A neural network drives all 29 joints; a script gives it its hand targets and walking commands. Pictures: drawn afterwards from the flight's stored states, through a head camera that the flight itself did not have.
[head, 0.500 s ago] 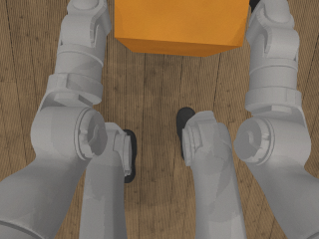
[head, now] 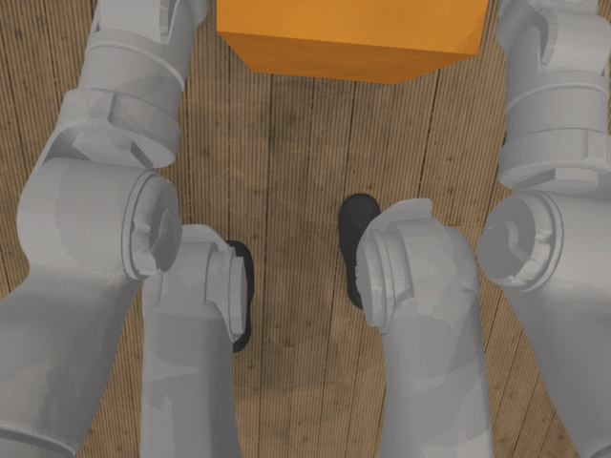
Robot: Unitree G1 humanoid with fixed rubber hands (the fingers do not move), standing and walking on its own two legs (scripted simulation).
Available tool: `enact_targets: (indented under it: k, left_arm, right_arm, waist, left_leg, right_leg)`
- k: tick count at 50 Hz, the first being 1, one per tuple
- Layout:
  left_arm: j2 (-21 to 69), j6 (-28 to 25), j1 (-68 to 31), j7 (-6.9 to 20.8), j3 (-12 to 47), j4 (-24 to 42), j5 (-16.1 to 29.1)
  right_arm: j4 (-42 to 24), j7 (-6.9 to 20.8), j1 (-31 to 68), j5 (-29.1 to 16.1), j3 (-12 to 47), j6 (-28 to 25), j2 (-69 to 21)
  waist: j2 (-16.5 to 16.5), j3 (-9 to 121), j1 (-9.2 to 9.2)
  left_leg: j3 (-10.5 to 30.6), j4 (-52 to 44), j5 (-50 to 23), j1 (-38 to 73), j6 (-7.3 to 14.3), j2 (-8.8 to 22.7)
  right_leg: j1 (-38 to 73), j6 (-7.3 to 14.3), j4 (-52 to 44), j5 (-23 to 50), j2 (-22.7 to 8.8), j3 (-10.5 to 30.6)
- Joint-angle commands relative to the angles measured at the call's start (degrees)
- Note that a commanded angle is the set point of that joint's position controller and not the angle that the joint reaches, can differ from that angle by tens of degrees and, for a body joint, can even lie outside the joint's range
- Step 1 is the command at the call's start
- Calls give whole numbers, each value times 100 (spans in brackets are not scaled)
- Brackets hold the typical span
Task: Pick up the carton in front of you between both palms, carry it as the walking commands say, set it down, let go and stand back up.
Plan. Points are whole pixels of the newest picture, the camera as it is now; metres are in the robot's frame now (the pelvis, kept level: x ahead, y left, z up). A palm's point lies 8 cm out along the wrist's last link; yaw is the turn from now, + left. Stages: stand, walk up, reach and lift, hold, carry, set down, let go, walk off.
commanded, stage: set down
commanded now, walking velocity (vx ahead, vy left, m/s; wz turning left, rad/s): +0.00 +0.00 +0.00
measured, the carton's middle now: out of the picture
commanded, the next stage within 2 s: none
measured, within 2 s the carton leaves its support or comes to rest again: rests again in 0.12 s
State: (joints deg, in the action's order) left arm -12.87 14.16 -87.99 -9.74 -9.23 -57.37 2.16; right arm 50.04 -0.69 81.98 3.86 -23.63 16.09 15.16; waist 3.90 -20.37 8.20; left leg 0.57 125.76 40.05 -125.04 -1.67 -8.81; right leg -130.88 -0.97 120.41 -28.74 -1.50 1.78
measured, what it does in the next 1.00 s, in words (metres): stands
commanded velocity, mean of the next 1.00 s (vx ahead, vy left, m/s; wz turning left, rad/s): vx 0.00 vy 0.00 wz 0.00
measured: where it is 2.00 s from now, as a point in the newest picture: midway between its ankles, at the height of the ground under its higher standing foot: (297, 292)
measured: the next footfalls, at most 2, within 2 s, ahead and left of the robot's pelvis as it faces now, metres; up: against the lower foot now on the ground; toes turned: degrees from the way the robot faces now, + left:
none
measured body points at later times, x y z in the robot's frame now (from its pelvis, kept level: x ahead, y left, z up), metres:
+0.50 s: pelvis -0.01 +0.00 -0.01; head +0.37 -0.04 +0.22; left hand +0.58 +0.03 -0.19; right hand +0.52 -0.28 -0.18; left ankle +0.08 +0.11 -0.35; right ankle +0.13 -0.13 -0.35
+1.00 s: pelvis -0.01 +0.00 -0.01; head +0.38 -0.03 +0.20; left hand +0.59 +0.07 -0.21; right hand +0.51 -0.30 -0.21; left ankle +0.08 +0.11 -0.35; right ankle +0.13 -0.13 -0.35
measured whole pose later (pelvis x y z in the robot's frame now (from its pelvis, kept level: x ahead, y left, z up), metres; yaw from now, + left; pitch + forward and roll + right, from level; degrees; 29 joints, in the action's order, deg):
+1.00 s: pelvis -0.01 +0.00 -0.01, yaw -1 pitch +34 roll -1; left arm -20.4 8.8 -93.2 -6.6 -0.7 -63.5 7.3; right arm 68.5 -0.9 87.4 -1.5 -24.1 3.4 23.7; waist 1.6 -29.9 6.9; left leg 1.8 129.2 40.6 -122.9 -2.4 -9.0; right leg -128.1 -0.9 122.8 -29.1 -1.9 0.4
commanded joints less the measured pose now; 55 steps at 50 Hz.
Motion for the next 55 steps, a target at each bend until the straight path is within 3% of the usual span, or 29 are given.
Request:
enact_targets:
  k: [1, 6, 21, 31, 36, 39, 41, 43, 46, 51, 55]
  left_arm:
    - [5167, -286, -3339, 1439, 1688, 904, 580]
    - [4860, -356, -3544, 1381, 1677, 826, 622]
    - [4121, -224, -2877, 1572, 961, 24, 6]
    - [3559, -128, -2378, 1624, 651, -342, -331]
    - [3223, -136, -2335, 1552, 666, -312, -383]
    - [2389, -217, -2227, 1356, 561, -212, -439]
    - [922, -338, -1979, 1017, 316, -145, -468]
    - [-846, -516, -1823, 529, 198, -21, -317]
    - [-1269, -642, -2317, 251, 603, 5, 301]
    - [-1069, -716, -2400, 320, 1270, 141, 943]
    - [-1169, -670, -2311, 332, 1296, 330, 1027]
  right_arm:
    - [-489, 1586, 3393, -602, 1950, -173, -4449]
    - [-358, 1587, 3498, -661, 1830, -255, -4272]
    - [480, 1699, 2917, -197, 1205, -200, -3794]
    - [857, 1687, 2452, 79, 763, -155, -3223]
    - [986, 1609, 2326, 158, 520, -227, -2849]
    - [1083, 1404, 2078, 250, 178, -376, -2037]
    - [1168, 1004, 1710, 363, -293, -607, -525]
    - [1145, 403, 1481, 231, -654, -992, 1356]
    - [1121, -68, 2089, -314, -268, -1387, 2049]
    - [1295, -84, 2115, -979, 249, -1511, 2051]
    - [1255, -47, 1954, -1207, 397, -1401, 1974]
  waist:
    - [456, 6814, 702]
    - [524, 6580, 713]
    - [533, 4547, 426]
    - [578, 3652, 290]
    - [582, 3551, 311]
    - [548, 3609, 353]
    - [484, 3773, 435]
    - [418, 4269, 511]
    - [328, 5298, 609]
    - [464, 6094, 742]
    - [440, 6729, 719]
  left_leg:
    - [-273, -1156, -1974, 2271, 92, -227]
    - [-248, -1121, -1883, 2351, 100, -202]
    - [-248, -1139, -887, 1513, 175, -113]
    - [-151, -1144, -631, 1438, 183, -29]
    - [-118, -1138, -647, 1681, 130, 32]
    - [-123, -1128, -802, 1997, 34, 96]
    - [-121, -1120, -992, 2233, -66, 165]
    - [-38, -1091, -1361, 2473, -163, 246]
    - [111, -900, -2147, 2520, -259, 345]
    - [47, -843, -2370, 2303, -245, 463]
    - [-107, -902, -2208, 2289, -197, 441]
  right_leg:
    - [4225, 86, -448, 2427, 458, -596]
    - [4071, 108, -405, 2258, 428, -563]
    - [3299, 163, -460, 1210, 414, -403]
    - [2941, 212, -407, 779, 442, -331]
    - [2933, 161, -350, 742, 409, -375]
    - [3086, 78, -313, 852, 331, -435]
    - [3300, 11, -312, 1014, 249, -466]
    - [3527, -45, -252, 1337, 175, -479]
    - [3977, -39, -120, 2239, 133, -396]
    - [4487, 90, -131, 2988, 57, -295]
    - [5019, 118, -235, 3184, 51, -287]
